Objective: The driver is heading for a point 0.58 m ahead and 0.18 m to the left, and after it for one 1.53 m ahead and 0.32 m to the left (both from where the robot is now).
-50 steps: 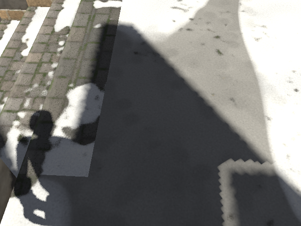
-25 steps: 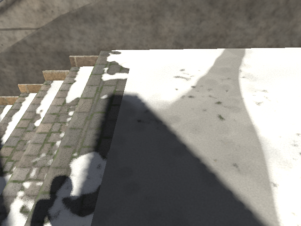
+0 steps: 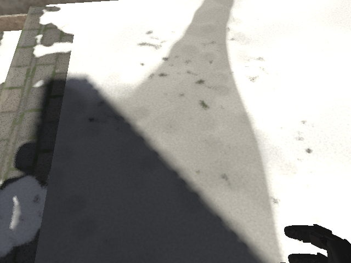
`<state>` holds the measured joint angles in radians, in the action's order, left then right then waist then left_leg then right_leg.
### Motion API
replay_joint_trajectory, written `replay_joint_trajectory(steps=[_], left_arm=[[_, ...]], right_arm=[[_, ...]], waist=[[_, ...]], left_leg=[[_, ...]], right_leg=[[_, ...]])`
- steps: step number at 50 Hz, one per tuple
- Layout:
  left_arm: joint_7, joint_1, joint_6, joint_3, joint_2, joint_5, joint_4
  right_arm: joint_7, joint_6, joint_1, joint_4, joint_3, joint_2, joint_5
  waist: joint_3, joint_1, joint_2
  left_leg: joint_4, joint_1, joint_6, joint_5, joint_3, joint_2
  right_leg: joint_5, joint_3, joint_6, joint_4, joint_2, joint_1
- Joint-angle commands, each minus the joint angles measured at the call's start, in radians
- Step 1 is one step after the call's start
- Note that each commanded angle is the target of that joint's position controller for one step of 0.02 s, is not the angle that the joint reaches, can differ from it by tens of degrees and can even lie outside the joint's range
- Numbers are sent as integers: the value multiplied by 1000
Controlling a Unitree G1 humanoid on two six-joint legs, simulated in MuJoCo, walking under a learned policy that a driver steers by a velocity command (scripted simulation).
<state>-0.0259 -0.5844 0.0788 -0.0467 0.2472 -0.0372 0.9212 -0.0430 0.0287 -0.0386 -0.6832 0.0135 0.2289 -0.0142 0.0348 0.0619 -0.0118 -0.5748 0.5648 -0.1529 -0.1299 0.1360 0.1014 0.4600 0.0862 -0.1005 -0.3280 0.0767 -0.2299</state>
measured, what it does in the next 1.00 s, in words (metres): walks ahead, turning left: left foot, then right foot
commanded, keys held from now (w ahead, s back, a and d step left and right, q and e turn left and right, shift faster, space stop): w+q+shift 0.54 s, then w+e+shift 0.46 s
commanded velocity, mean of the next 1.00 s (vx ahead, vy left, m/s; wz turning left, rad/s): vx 0.99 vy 0.00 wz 0.35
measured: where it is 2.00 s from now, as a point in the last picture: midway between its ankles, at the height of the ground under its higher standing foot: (140, 45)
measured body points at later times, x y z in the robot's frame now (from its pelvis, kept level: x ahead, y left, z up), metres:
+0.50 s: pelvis +0.47 +0.03 +0.01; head +0.51 +0.04 +0.45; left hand +0.63 +0.31 -0.05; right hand +0.54 -0.25 -0.12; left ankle +0.22 +0.03 -0.61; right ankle +0.60 -0.08 -0.71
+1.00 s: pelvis +0.86 +0.25 +0.03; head +0.87 +0.27 +0.47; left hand +0.82 +0.54 -0.11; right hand +1.04 +0.04 -0.09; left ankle +0.80 +0.33 -0.71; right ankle +0.86 +0.10 -0.60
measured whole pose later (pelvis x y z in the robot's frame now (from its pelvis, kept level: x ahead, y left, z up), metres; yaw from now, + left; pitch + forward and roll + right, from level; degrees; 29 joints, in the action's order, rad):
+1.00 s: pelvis +0.86 +0.25 +0.03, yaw +21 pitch +2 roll +0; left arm 0.04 -0.31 0.04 -0.06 0.30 -0.01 0.83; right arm -0.01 0.08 0.31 -0.77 0.02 0.26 -0.04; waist 0.00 0.01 -0.04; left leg -0.52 0.22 -0.02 -0.32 0.12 -0.02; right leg 0.25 0.02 -0.09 -1.29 -0.07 0.54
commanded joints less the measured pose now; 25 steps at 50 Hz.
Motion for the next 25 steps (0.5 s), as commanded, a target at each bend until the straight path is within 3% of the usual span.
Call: replay_joint_trajectory(steps=[1, 2, 3, 4, 5, 6, 7, 8, 10, 12, 14, 17, 19, 20, 21, 22, 23, 24, 25], left_arm=[[-17, 171, 15, -34, 145, -15, -90], [14, 119, 33, -8, 32, 22, -150], [16, 200, 52, -6, 112, -1, -184], [22, 302, 67, -6, 132, -7, -204], [29, 335, 74, 1, 117, -10, -218], [33, 378, 65, 7, 108, -24, -240], [36, 380, 45, 14, 96, -40, -246], [36, 383, 26, 20, 87, -45, -257], [37, 498, 8, 32, 81, -41, -314], [52, 644, 12, 51, 54, -21, -372], [67, 701, 14, 64, 12, -8, -391], [61, 726, 10, 58, 38, -2, -400], [35, 643, 17, 33, 95, 5, -390], [21, 507, 24, 14, 134, 9, -362], [-1, 309, 31, -14, 201, 1, -322], [-24, 97, 28, -40, 277, -29, -289], [-10, 145, 23, -57, 334, -40, -281], [-2, 239, 14, -49, 215, -26, -294], [3, 290, 15, -26, 128, -17, -282]], right_arm=[[33, 5, 570, -123, 82, 197, -3], [26, -2, 518, -127, 91, 236, -12], [21, -3, 427, -107, 95, 207, -2], [24, 3, 413, -108, 91, 174, -6], [24, 11, 413, -128, 84, 134, -17], [28, 23, 405, -137, 78, 124, -13], [33, 35, 399, -144, 67, 111, -9], [33, 46, 405, -148, 67, 122, 1], [35, 63, 424, -141, 70, 152, 16], [36, 70, 440, -130, 71, 151, 16], [29, 71, 497, -140, 79, 163, 27], [35, 56, 564, -150, 91, 200, 33], [43, 56, 570, -150, 92, 219, 26], [40, 59, 537, -143, 100, 255, 22], [33, 68, 484, -122, 104, 260, 19], [38, 77, 462, -83, 71, 115, 11], [48, 66, 557, -18, 52, 94, 68], [57, 46, 453, -43, 61, 167, 32], [44, 36, 365, -35, 66, 168, 9]], waist=[[-264, -339, 13], [-277, -180, 350], [-190, -190, 193], [-100, -181, 78], [-21, -132, -25], [20, -94, -44], [39, -54, -33], [48, -32, -6], [98, -36, 9], [136, -70, 10], [100, -114, 28], [46, -153, 43], [-62, -103, 66], [-152, -19, 71], [-258, 82, 60], [-401, 128, -113], [-556, 38, -376], [-394, 47, -201], [-243, 46, -109]], left_leg=[[-9, -748, -113, -251, -236, -95], [173, -995, -292, -479, -933, -348], [300, -939, -317, -598, -1054, -355], [324, -813, -294, -544, -949, -346], [354, -643, -251, -422, -854, -303], [363, -506, -224, -317, -777, -256], [381, -419, -207, -249, -720, -213], [391, -368, -203, -199, -683, -190], [437, -248, -197, -113, -622, -160], [481, -105, -151, 12, -548, -103], [472, -76, -92, 214, -517, -86], [363, -321, -52, 479, -532, -111], [151, -427, -14, 721, -539, -117], [-40, -400, 4, 718, -536, -105], [-269, -257, 15, 569, -511, -70], [-595, -88, 5, -158, -402, -26], [-862, 137, 30, -388, -282, 12], [-876, 234, 18, -250, -248, -83], [-825, 247, 21, -176, -232, -113]], right_leg=[[-1063, -105, 45, -962, -160, 447], [-38, -38, 118, -1261, 61, 952], [-82, 53, 70, -1241, 1, 1122], [-127, 76, 64, -1176, -51, 1116], [-165, 64, 56, -1066, -86, 1047], [-161, 60, 71, -1003, -107, 987], [-154, 47, 87, -960, -120, 948], [-133, 30, 99, -914, -134, 941], [-164, -22, 129, -775, -156, 938], [-362, -76, 149, -546, -142, 797], [-572, -106, 139, -386, -104, 617], [-572, -106, 120, -249, -62, 600], [-441, -96, 105, -183, -21, 454], [-398, -71, 96, -157, -33, 274], [-292, 0, 73, -201, -122, 16], [-72, 248, 32, -227, -418, -221], [95, 786, -94, -54, -630, -328], [204, 695, -79, -1, -531, -186], [105, 501, -54, 2, -474, -44]])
